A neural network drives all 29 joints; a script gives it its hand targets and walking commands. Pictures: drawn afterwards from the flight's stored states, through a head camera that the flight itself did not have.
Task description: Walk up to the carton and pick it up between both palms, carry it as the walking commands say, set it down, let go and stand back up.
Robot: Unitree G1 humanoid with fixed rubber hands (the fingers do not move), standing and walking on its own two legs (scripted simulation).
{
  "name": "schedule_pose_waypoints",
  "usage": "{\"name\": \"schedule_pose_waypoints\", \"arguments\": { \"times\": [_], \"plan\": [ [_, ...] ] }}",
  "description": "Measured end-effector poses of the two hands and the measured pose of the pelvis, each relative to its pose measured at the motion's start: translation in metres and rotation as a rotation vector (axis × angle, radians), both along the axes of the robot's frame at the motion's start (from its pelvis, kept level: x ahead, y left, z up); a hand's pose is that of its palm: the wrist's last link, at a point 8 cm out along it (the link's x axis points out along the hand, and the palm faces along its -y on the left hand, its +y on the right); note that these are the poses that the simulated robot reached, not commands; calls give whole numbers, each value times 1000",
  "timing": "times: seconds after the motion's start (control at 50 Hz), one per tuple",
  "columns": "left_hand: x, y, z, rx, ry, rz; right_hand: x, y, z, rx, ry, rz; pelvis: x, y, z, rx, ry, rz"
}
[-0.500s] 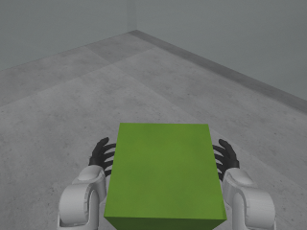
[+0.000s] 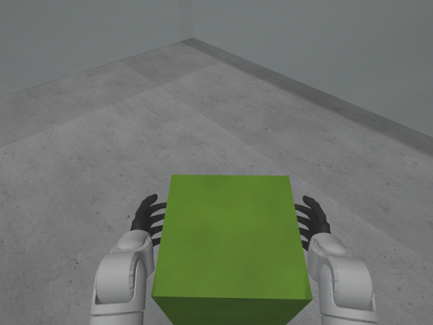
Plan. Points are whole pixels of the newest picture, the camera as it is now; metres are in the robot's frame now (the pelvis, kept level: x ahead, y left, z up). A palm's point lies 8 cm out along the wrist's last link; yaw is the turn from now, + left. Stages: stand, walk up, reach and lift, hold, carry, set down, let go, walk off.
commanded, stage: carry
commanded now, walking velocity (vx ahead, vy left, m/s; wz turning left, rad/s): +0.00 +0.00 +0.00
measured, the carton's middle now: (228, 256) +0.26 +0.00 +0.00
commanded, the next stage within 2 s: hold in 0.16 s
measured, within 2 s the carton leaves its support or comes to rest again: neither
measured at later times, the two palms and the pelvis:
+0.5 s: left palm (139, 263) +0.23 +0.15 +0.03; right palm (313, 269) +0.23 -0.15 +0.03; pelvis -0.02 +0.01 +0.00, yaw -1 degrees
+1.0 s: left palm (146, 251) +0.27 +0.15 +0.01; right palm (302, 248) +0.28 -0.14 +0.00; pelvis -0.04 -0.01 -0.01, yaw +3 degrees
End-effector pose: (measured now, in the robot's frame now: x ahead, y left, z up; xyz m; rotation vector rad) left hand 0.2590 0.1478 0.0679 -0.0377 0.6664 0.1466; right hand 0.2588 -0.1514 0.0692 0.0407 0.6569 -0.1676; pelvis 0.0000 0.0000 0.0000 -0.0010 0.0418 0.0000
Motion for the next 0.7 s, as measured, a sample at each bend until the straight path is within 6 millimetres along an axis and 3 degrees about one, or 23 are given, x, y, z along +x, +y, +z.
{"name": "schedule_pose_waypoints", "arguments": {
  "times": [0.16,0.22,0.28,0.44,0.7],
  "plan": [
    [4,1,-9,8,0,-2,6,1,-9,-13,0,15,-1,-1,0,1,-4,1],
    [1,4,-31,50,42,-25,6,3,-31,-43,41,51,-5,0,3,-3,-70,12],
    [-15,8,-44,83,59,-37,-6,7,-46,-48,57,80,-5,2,5,-7,-85,21],
    [-29,8,-39,93,3,-78,-30,7,-42,-63,5,54,-14,6,6,-8,-122,-3],
    [-22,-1,-45,93,3,-63,-27,-1,-55,-78,10,67,-39,5,-2,5,-220,10]
  ]
}}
